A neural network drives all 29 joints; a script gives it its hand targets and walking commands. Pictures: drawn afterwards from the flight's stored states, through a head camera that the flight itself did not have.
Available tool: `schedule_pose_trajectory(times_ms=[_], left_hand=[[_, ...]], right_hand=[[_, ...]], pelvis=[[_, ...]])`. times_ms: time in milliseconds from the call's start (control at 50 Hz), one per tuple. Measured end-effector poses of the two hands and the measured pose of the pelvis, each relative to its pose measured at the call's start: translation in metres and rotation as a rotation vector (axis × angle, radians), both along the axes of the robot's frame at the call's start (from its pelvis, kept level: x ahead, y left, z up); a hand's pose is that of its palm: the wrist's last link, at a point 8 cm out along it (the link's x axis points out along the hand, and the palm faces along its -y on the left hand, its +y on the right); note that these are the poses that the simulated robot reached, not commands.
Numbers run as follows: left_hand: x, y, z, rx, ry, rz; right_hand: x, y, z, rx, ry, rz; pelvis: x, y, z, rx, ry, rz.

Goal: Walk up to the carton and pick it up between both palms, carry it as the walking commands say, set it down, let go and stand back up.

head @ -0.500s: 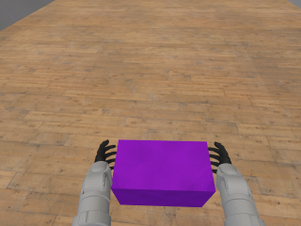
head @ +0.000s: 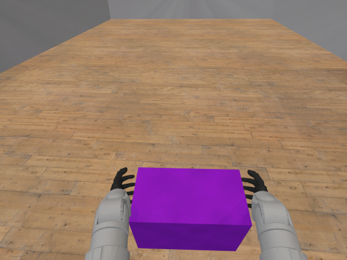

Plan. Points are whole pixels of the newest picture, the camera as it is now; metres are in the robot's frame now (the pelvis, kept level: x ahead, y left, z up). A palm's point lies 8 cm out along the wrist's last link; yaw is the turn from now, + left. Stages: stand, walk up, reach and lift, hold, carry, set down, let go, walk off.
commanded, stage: reach and lift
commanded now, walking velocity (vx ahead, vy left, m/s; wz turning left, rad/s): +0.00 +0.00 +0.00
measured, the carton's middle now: (187, 209) +0.31 +0.01 -0.04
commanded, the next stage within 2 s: hold in 0.90 s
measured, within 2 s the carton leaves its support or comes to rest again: neither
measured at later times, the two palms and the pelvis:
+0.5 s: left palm (123, 193) +0.29 +0.17 +0.04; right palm (265, 203) +0.29 -0.17 +0.03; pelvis +0.00 +0.01 +0.00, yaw +0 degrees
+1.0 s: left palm (121, 196) +0.28 +0.17 +0.04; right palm (264, 207) +0.28 -0.17 +0.03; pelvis +0.01 +0.00 +0.00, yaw +1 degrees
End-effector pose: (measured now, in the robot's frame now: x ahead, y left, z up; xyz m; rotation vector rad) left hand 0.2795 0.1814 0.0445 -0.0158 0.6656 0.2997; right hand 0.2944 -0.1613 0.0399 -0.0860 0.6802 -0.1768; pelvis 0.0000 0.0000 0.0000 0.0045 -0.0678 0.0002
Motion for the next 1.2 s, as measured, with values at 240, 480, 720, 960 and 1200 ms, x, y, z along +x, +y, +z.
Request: schedule_pose_trajectory(times_ms=[240,480,720,960,1200], left_hand=[[0.008,-0.008,0.004,0.017,0.006,-0.050],[0.011,-0.009,-0.002,0.014,0.010,-0.061],[0.010,-0.007,-0.003,0.019,0.006,-0.068],[0.005,-0.007,-0.003,0.023,0.003,-0.067],[-0.002,-0.007,-0.003,0.021,0.001,-0.054]], right_hand=[[-0.006,-0.009,0.001,0.003,0.010,-0.034],[-0.008,-0.010,-0.005,0.003,0.019,-0.046],[-0.011,-0.008,-0.007,0.007,0.019,-0.047],[-0.016,-0.008,-0.008,0.007,0.019,-0.046],[-0.019,-0.007,-0.009,0.008,0.018,-0.038]], pelvis=[[0.001,0.002,0.001,-0.002,-0.009,0.005],[0.004,0.006,0.001,-0.001,0.002,0.004],[0.009,0.007,0.002,0.000,0.003,0.010],[0.008,0.005,0.001,-0.001,-0.006,0.015],[0.004,0.002,0.001,-0.003,-0.011,0.020]])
